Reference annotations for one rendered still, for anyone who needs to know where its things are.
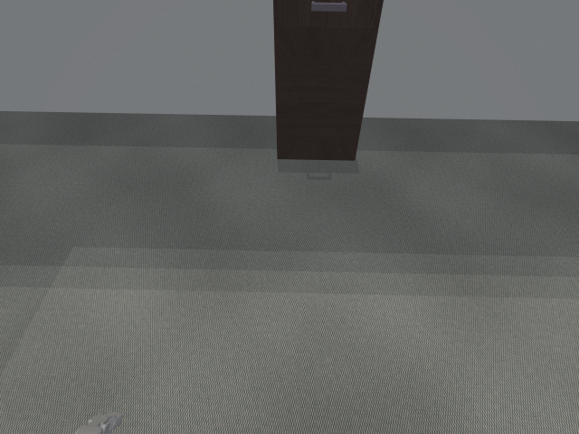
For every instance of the robot left hand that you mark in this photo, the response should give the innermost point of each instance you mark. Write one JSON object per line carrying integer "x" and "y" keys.
{"x": 101, "y": 424}

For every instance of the handle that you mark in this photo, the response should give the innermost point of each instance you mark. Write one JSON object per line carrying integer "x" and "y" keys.
{"x": 333, "y": 7}

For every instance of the cabinet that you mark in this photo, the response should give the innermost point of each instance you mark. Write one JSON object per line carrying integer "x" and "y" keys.
{"x": 321, "y": 80}

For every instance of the drawer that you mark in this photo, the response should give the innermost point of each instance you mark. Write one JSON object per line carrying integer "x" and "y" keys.
{"x": 359, "y": 13}

